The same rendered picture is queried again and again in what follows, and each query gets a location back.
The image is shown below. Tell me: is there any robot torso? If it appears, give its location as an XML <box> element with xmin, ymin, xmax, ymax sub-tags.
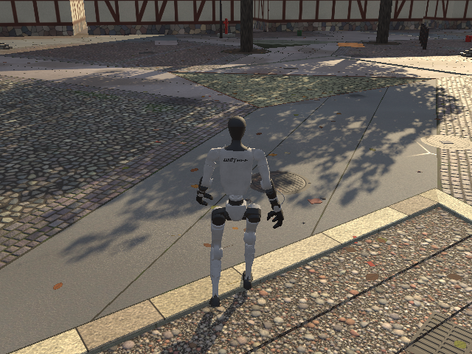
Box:
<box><xmin>219</xmin><ymin>145</ymin><xmax>254</xmax><ymax>221</ymax></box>

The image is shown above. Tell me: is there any robot left hand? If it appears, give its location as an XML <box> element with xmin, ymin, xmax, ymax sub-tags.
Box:
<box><xmin>196</xmin><ymin>193</ymin><xmax>213</xmax><ymax>206</ymax></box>

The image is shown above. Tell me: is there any left robot forearm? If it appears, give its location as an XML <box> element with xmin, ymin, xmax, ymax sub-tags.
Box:
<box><xmin>197</xmin><ymin>176</ymin><xmax>208</xmax><ymax>197</ymax></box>

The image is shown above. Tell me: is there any right robot forearm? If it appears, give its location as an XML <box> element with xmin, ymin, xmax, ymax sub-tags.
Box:
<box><xmin>265</xmin><ymin>178</ymin><xmax>282</xmax><ymax>212</ymax></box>

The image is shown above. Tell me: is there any robot right hand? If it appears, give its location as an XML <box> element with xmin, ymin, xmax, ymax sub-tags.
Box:
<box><xmin>267</xmin><ymin>209</ymin><xmax>284</xmax><ymax>229</ymax></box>

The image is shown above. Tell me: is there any left robot upper arm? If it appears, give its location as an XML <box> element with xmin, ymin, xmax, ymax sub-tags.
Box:
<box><xmin>201</xmin><ymin>147</ymin><xmax>221</xmax><ymax>187</ymax></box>

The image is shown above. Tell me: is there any right robot upper arm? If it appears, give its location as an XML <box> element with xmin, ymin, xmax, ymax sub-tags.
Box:
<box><xmin>252</xmin><ymin>148</ymin><xmax>272</xmax><ymax>190</ymax></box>

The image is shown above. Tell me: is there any robot left foot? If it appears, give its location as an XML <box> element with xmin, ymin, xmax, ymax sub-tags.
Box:
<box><xmin>209</xmin><ymin>295</ymin><xmax>221</xmax><ymax>307</ymax></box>

